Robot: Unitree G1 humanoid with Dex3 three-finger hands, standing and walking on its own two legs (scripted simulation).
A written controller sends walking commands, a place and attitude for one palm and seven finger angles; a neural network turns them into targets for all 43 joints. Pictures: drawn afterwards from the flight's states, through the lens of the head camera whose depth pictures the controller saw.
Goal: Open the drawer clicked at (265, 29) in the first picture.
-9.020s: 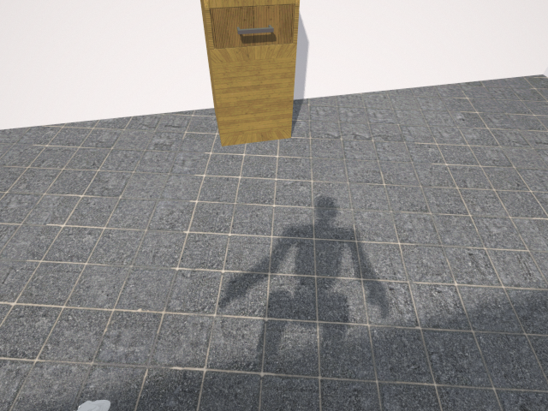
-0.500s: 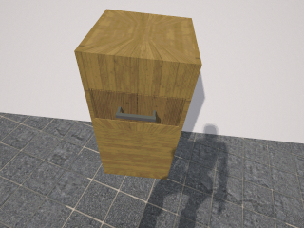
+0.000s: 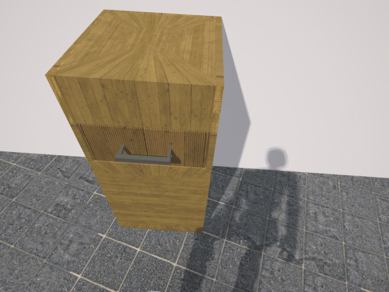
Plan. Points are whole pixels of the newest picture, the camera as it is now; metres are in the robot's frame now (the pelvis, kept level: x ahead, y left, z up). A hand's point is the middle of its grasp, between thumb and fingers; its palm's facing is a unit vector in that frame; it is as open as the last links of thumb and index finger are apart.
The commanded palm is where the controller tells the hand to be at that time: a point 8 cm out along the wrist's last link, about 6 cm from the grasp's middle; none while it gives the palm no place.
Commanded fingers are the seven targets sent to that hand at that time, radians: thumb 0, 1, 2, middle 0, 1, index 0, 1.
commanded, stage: come to a stop and stand still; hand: left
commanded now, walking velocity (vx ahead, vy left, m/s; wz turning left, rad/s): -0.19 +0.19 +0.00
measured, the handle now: (144, 154) +0.52 +0.19 -0.10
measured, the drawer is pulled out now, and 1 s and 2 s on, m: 0.00 0.00 0.00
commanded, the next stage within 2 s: look again from close up in 0.78 s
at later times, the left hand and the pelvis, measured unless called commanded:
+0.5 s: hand out of the picture +0.03 +0.18 -0.18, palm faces +0.02 -0.97 -0.23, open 7.4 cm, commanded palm none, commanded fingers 0.00 0.90 0.90 -0.20 -0.30 -0.20 -0.30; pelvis +0.00 +0.00 -0.01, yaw -1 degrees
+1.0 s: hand out of the picture +0.03 +0.19 -0.17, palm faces -0.03 -0.99 -0.16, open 7.3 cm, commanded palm none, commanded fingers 0.00 0.90 0.90 -0.20 -0.30 -0.20 -0.30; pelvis +0.02 +0.02 +0.00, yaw -2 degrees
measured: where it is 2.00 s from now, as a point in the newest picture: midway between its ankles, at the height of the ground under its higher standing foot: outside the picture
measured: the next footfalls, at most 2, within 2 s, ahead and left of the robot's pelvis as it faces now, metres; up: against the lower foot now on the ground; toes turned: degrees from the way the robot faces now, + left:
left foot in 0.08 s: +0.08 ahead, +0.10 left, +0.00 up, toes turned -6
